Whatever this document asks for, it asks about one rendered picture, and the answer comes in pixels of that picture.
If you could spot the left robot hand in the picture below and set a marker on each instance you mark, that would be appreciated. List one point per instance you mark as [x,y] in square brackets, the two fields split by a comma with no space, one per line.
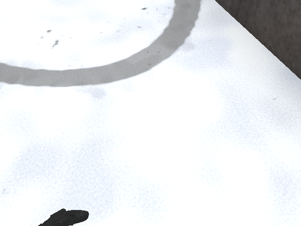
[66,218]

